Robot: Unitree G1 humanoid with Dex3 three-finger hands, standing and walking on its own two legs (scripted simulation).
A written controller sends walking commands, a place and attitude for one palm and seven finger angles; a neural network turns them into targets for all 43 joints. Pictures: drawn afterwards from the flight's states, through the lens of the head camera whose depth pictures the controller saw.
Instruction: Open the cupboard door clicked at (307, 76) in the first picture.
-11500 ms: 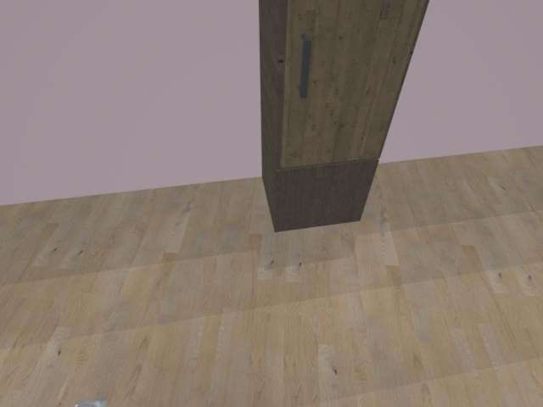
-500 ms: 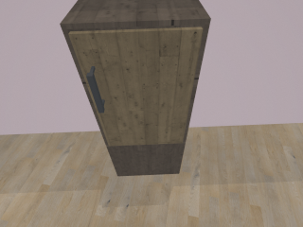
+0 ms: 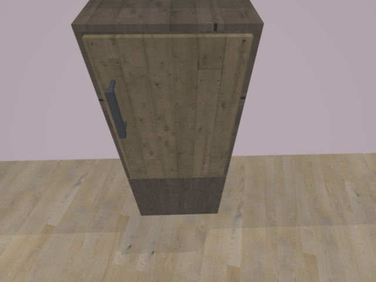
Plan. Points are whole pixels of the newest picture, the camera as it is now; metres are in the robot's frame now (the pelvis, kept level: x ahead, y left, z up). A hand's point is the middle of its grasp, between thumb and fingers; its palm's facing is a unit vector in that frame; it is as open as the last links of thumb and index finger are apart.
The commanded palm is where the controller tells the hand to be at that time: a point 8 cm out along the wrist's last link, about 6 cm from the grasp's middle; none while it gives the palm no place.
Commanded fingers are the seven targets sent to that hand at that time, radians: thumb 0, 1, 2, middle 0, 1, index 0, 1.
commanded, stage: look again from close up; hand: left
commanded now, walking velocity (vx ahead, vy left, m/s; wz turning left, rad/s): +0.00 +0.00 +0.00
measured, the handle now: (118, 110) +0.53 +0.23 +0.05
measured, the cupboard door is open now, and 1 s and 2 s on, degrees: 0 0 0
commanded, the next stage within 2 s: raise the hand with hooked fingers in 0.24 s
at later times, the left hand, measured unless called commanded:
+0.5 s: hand (104, 255) +0.18 +0.19 -0.04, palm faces +0.31 -0.94 -0.13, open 7.5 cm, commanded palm +0.12 +0.24 -0.06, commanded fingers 0.00 0.69 0.81 -0.22 -0.44 -0.22 -0.44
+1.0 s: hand (93, 248) +0.19 +0.21 -0.02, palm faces +0.07 -1.00 -0.06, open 10.0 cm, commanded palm +0.16 +0.27 -0.01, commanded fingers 0.00 0.11 0.56 -0.26 -0.81 -0.26 -0.81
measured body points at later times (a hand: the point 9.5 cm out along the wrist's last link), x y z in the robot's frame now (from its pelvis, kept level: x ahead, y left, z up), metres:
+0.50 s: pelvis +0.01 -0.01 -0.01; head +0.02 -0.03 +0.44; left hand +0.16 +0.24 -0.03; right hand +0.12 -0.26 -0.13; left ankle +0.01 +0.11 -0.74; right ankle -0.01 -0.10 -0.74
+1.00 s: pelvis -0.03 -0.02 -0.07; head +0.03 -0.01 +0.37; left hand +0.18 +0.26 -0.01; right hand +0.17 -0.22 -0.16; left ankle +0.01 +0.11 -0.74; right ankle -0.01 -0.10 -0.74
